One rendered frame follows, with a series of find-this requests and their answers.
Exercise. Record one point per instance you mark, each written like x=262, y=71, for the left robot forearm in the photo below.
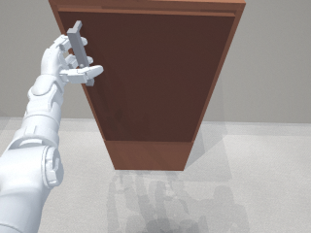
x=42, y=117

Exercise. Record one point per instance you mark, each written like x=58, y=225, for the robot left hand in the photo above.
x=53, y=63

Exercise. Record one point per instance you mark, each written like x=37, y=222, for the robot left upper arm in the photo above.
x=27, y=177

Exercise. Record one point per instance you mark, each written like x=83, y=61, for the handle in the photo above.
x=78, y=48

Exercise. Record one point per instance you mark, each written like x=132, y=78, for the cupboard door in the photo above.
x=158, y=68

